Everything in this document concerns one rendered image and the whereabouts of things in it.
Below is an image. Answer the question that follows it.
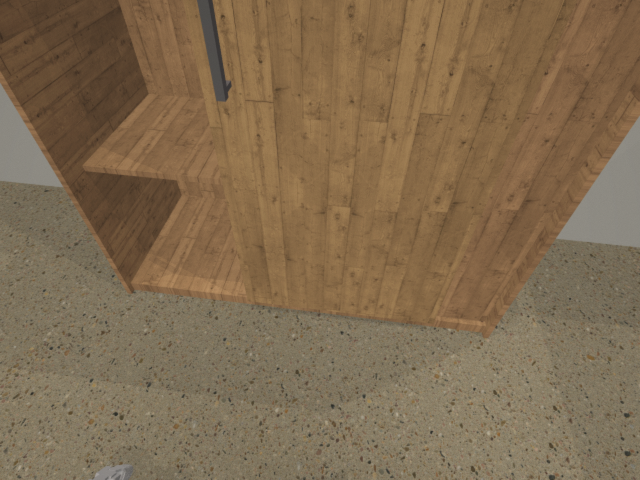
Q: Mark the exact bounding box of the handle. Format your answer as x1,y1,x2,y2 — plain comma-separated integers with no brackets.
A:
197,0,232,102

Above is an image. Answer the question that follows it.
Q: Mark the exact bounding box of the wardrobe door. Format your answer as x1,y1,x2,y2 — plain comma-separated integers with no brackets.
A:
183,0,577,324
437,0,640,321

